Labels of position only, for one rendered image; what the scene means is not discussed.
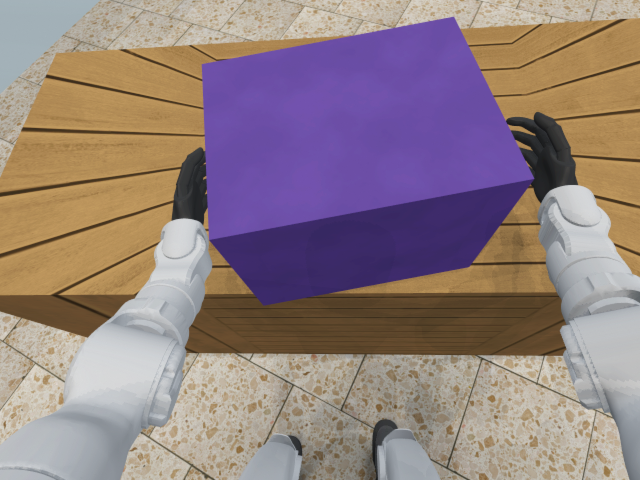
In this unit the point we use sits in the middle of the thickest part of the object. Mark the robot right forearm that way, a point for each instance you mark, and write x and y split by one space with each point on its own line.
588 274

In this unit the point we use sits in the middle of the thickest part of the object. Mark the carton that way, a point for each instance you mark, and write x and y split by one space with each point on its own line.
355 161

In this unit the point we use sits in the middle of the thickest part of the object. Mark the robot left forearm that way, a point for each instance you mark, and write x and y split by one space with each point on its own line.
172 297

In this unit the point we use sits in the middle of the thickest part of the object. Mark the left robot shin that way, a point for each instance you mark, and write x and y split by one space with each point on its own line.
281 438

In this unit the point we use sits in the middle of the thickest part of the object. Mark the left robot upper arm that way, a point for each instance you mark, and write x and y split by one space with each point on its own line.
126 380

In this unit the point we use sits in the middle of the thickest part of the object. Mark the pedestal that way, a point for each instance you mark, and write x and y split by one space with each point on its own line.
90 184

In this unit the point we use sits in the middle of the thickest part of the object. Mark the robot right hand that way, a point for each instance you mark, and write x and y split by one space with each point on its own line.
551 162

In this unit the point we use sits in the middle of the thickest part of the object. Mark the robot left foot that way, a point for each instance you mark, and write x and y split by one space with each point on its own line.
297 444

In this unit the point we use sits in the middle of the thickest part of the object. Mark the robot left hand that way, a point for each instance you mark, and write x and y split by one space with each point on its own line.
190 200

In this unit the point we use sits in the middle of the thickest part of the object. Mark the right robot upper arm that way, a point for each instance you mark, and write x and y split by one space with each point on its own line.
603 358

